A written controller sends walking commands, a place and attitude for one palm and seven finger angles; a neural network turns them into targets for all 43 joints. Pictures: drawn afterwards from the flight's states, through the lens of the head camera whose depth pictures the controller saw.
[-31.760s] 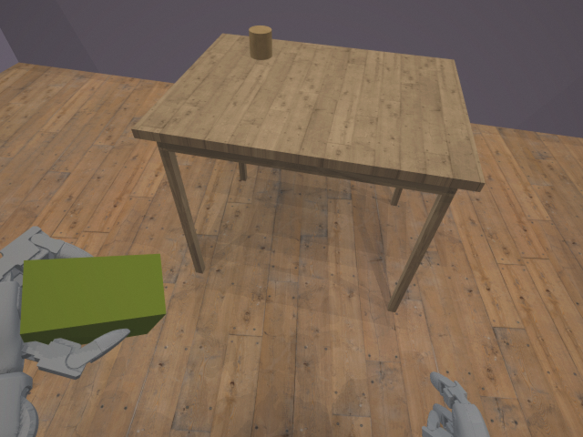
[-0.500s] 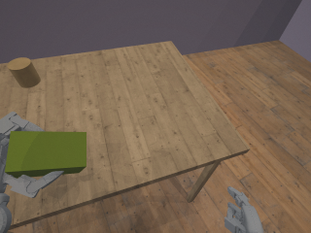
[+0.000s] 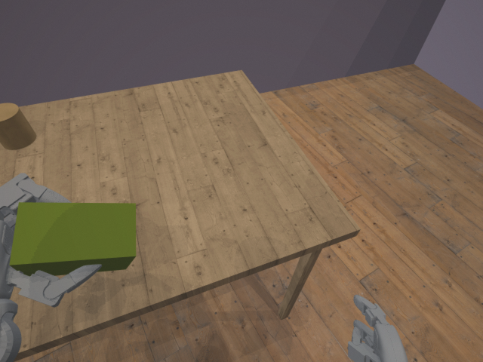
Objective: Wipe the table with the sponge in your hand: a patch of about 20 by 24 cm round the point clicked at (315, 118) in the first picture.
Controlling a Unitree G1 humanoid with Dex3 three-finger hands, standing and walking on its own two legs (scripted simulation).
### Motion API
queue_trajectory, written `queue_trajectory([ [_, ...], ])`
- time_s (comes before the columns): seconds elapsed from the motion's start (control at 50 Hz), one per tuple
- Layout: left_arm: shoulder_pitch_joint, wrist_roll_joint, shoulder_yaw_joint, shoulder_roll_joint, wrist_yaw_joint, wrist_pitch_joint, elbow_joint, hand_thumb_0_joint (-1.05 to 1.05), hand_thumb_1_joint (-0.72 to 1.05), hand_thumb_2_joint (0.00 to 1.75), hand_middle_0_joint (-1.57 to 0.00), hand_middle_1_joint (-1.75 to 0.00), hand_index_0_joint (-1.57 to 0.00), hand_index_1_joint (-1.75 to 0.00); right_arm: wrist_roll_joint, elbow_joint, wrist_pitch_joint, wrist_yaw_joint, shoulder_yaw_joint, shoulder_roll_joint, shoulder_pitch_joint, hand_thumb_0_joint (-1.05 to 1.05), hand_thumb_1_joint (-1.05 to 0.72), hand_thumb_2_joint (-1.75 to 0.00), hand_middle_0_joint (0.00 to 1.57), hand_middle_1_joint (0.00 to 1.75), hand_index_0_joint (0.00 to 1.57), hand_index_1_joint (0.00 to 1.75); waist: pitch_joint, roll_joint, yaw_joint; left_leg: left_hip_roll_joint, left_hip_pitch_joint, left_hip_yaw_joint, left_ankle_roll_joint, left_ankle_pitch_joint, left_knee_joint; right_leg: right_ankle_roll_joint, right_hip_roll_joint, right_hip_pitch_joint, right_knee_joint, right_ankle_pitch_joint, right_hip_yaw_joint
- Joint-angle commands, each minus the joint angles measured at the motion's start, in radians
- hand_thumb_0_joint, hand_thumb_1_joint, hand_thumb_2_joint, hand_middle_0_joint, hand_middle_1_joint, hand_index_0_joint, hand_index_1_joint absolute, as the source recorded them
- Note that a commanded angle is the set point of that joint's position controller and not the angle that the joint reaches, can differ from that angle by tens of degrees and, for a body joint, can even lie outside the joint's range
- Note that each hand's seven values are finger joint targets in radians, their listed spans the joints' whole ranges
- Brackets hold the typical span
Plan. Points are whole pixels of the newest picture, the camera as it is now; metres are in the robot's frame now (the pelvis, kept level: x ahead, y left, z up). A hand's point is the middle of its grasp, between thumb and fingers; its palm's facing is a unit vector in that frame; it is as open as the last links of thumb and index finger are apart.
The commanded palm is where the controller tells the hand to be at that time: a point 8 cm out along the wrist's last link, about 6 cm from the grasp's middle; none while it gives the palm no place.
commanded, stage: shuffle to correct the standing spot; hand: left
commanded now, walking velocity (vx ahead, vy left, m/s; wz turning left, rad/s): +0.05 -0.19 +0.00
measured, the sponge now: (97, 240) +0.23 +0.21 +0.15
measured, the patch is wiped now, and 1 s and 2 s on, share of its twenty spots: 0.00 0.00 0.00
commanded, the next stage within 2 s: come to a stop and stand still in 0.38 s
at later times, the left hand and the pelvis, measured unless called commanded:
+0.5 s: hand (92, 238) +0.22 +0.21 +0.16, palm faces +0.33 -0.89 -0.32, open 10.0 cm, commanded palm +0.17 +0.25 +0.18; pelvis +0.01 -0.03 +0.00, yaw -1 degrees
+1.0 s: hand (92, 250) +0.21 +0.21 +0.15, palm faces +0.28 -0.87 -0.40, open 10.0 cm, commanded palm +0.16 +0.26 +0.18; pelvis -0.01 -0.02 +0.00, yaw -2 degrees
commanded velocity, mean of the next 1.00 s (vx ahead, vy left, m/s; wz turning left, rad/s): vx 0.02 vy -0.09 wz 0.00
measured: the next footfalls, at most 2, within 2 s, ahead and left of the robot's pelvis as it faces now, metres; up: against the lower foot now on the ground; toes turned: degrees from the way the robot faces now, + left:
none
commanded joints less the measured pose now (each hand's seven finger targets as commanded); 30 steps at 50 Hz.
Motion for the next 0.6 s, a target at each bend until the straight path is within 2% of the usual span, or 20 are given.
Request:
queue_trajectory([
  [0.0,-0.074,-0.008,0.113,0.178,0.02,-0.053,-0.222,0.0,0.1,1.3,-1.2,-1.6,-1.2,-1.6,0.008,-0.163,-0.054,-0.013,-0.053,-0.119,-0.085,0.0,-0.9,-0.9,0.2,0.3,0.2,0.3,-0.128,0.036,0.004,0.112,0.067,-0.086,0.026,0.0,-0.032,0.073,-0.195,0.026,-0.119,0.024,0.191],
  [0.02,-0.074,-0.01,0.131,0.204,0.024,-0.049,-0.235,0.0,0.1,1.3,-1.2,-1.6,-1.2,-1.6,0.011,-0.162,-0.056,-0.013,-0.055,-0.123,-0.093,0.0,-0.9,-0.9,0.2,0.3,0.2,0.3,-0.14,0.047,0.003,0.109,0.091,-0.083,0.024,0.011,-0.025,0.068,-0.198,0.021,-0.116,0.029,0.19],
  [0.06,-0.07,-0.011,0.114,0.178,0.023,-0.045,-0.218,0.0,0.1,1.3,-1.2,-1.6,-1.2,-1.6,0.007,-0.16,-0.054,-0.016,-0.053,-0.12,-0.09,0.0,-0.9,-0.9,0.2,0.3,0.2,0.3,-0.129,0.039,0.003,0.112,0.073,-0.073,0.028,0.02,-0.022,0.079,-0.199,0.028,-0.119,0.046,0.19],
  [0.1,-0.06,-0.01,0.12,0.183,0.023,-0.039,-0.222,0.0,0.1,1.3,-1.2,-1.6,-1.2,-1.6,0.008,-0.162,-0.051,-0.018,-0.055,-0.123,-0.084,0.0,-0.9,-0.9,0.2,0.3,0.2,0.3,-0.138,0.024,0.005,0.108,0.068,-0.056,0.03,0.044,-0.012,0.092,-0.207,0.06,-0.12,0.094,0.193],
  [0.12,-0.055,-0.012,0.137,0.207,0.026,-0.036,-0.229,0.0,0.1,1.3,-1.2,-1.6,-1.2,-1.6,0.012,-0.161,-0.052,-0.018,-0.057,-0.127,-0.092,0.0,-0.9,-0.9,0.2,0.3,0.2,0.3,-0.145,0.037,0.004,0.107,0.09,-0.053,0.03,0.059,-0.013,0.093,-0.205,0.056,-0.115,0.111,0.191],
  [0.14,-0.047,-0.012,0.117,0.178,0.024,-0.035,-0.218,0.0,0.1,1.3,-1.2,-1.6,-1.2,-1.6,0.008,-0.157,-0.049,-0.019,-0.055,-0.122,-0.088,0.0,-0.9,-0.9,0.2,0.3,0.2,0.3,-0.148,0.032,0.003,0.112,0.078,-0.051,0.03,0.074,-0.011,0.092,-0.204,0.075,-0.104,0.131,0.174],
  [0.16,-0.044,-0.012,0.116,0.178,0.022,-0.032,-0.215,0.0,0.1,1.3,-1.2,-1.6,-1.2,-1.6,0.009,-0.163,-0.046,-0.019,-0.056,-0.125,-0.092,0.0,-0.9,-0.9,0.2,0.3,0.2,0.3,-0.143,0.029,0.005,0.112,0.076,-0.045,0.032,0.075,-0.01,0.105,-0.202,0.074,-0.109,0.146,0.182],
  [0.2,-0.053,-0.011,0.106,0.169,0.02,-0.027,-0.213,0.0,0.1,1.3,-1.2,-1.6,-1.2,-1.6,0.013,-0.165,-0.041,-0.019,-0.055,-0.125,-0.091,0.0,-0.9,-0.9,0.2,0.3,0.2,0.3,-0.128,0.014,0.003,0.109,0.072,-0.037,0.032,0.063,-0.007,0.116,-0.207,0.074,-0.124,0.139,0.183],
  [0.22,-0.057,-0.012,0.122,0.194,0.022,-0.027,-0.231,0.0,0.1,1.3,-1.2,-1.6,-1.2,-1.6,0.015,-0.167,-0.042,-0.019,-0.054,-0.129,-0.103,0.0,-0.9,-0.9,0.2,0.3,0.2,0.3,-0.131,0.042,0.002,0.11,0.097,-0.042,0.033,0.069,-0.015,0.11,-0.203,0.059,-0.12,0.13,0.181],
  [0.24,-0.053,-0.01,0.106,0.174,0.022,-0.03,-0.225,0.0,0.1,1.3,-1.2,-1.6,-1.2,-1.6,0.012,-0.164,-0.039,-0.02,-0.051,-0.125,-0.099,0.0,-0.9,-0.9,0.2,0.3,0.2,0.3,-0.127,0.044,0.001,0.115,0.088,-0.047,0.035,0.072,-0.02,0.107,-0.198,0.064,-0.115,0.122,0.168],
  [0.3,-0.049,-0.007,0.108,0.175,0.021,-0.02,-0.222,0.0,0.1,1.3,-1.2,-1.6,-1.2,-1.6,0.012,-0.169,-0.031,-0.023,-0.053,-0.128,-0.098,0.0,-0.9,-0.9,0.2,0.3,0.2,0.3,-0.12,0.027,0.002,0.114,0.084,-0.037,0.037,0.057,-0.018,0.126,-0.194,0.069,-0.132,0.123,0.183],
  [0.32,-0.046,-0.009,0.131,0.202,0.024,-0.017,-0.22,0.0,0.1,1.3,-1.2,-1.6,-1.2,-1.6,0.014,-0.168,-0.031,-0.023,-0.052,-0.128,-0.11,0.0,-0.9,-0.9,0.2,0.3,0.2,0.3,-0.117,0.031,0.001,0.115,0.1,-0.04,0.036,0.051,-0.023,0.12,-0.193,0.052,-0.133,0.099,0.177],
  [0.34,-0.043,-0.007,0.111,0.174,0.021,-0.017,-0.213,0.0,0.1,1.3,-1.2,-1.6,-1.2,-1.6,0.009,-0.167,-0.027,-0.025,-0.051,-0.124,-0.109,0.0,-0.9,-0.9,0.2,0.3,0.2,0.3,-0.115,0.03,0.0,0.121,0.094,-0.036,0.039,0.05,-0.022,0.122,-0.189,0.058,-0.132,0.102,0.171],
  [0.4,-0.048,-0.004,0.109,0.172,0.02,-0.008,-0.209,0.0,0.1,1.3,-1.2,-1.6,-1.2,-1.6,0.011,-0.17,-0.021,-0.026,-0.052,-0.128,-0.103,0.0,-0.9,-0.9,0.2,0.3,0.2,0.3,-0.119,0.015,-0.001,0.116,0.091,-0.023,0.037,0.048,-0.021,0.141,-0.187,0.079,-0.142,0.127,0.175],
  [0.42,-0.057,-0.006,0.12,0.194,0.023,-0.008,-0.232,0.0,0.1,1.3,-1.2,-1.6,-1.2,-1.6,0.015,-0.173,-0.023,-0.025,-0.052,-0.132,-0.118,0.0,-0.9,-0.9,0.2,0.3,0.2,0.3,-0.122,0.05,-0.002,0.117,0.117,-0.029,0.038,0.059,-0.028,0.131,-0.184,0.061,-0.135,0.121,0.173],
  [0.46,-0.055,-0.001,0.105,0.171,0.021,-0.007,-0.228,0.0,0.1,1.3,-1.2,-1.6,-1.2,-1.6,0.008,-0.173,-0.017,-0.027,-0.051,-0.128,-0.118,0.0,-0.9,-0.9,0.2,0.3,0.2,0.3,-0.117,0.07,-0.002,0.129,0.106,-0.036,0.042,0.064,-0.037,0.136,-0.172,0.07,-0.127,0.129,0.168],
  [0.5,-0.044,0.004,0.102,0.162,0.025,-0.003,-0.217,0.0,0.1,1.3,-1.2,-1.6,-1.2,-1.6,0.011,-0.174,-0.016,-0.026,-0.047,-0.131,-0.122,0.0,-0.9,-0.9,0.2,0.3,0.2,0.3,-0.122,0.065,0.0,0.112,0.099,-0.03,0.04,0.075,-0.021,0.151,-0.183,0.101,-0.146,0.164,0.182],
  [0.52,-0.042,0.005,0.114,0.18,0.029,-0.005,-0.218,0.0,0.1,1.3,-1.2,-1.6,-1.2,-1.6,0.014,-0.171,-0.018,-0.024,-0.045,-0.134,-0.13,0.0,-0.9,-0.9,0.2,0.3,0.2,0.3,-0.127,0.065,-0.001,0.106,0.113,-0.04,0.038,0.088,-0.021,0.14,-0.191,0.097,-0.149,0.157,0.182],
  [0.54,-0.038,0.009,0.094,0.156,0.029,-0.008,-0.217,0.0,0.1,1.3,-1.2,-1.6,-1.2,-1.6,0.011,-0.17,-0.018,-0.025,-0.043,-0.133,-0.133,0.0,-0.9,-0.9,0.2,0.3,0.2,0.3,-0.124,0.072,0.0,0.104,0.112,-0.042,0.04,0.096,-0.017,0.138,-0.194,0.101,-0.153,0.167,0.184],
  [0.58,-0.02,0.014,0.1,0.161,0.034,-0.009,-0.203,0.0,0.1,1.3,-1.2,-1.6,-1.2,-1.6,0.009,-0.171,-0.016,-0.025,-0.041,-0.135,-0.131,0.0,-0.9,-0.9,0.2,0.3,0.2,0.3,-0.125,0.056,0.003,0.095,0.101,-0.042,0.04,0.093,-0.011,0.147,-0.206,0.119,-0.17,0.172,0.192],
])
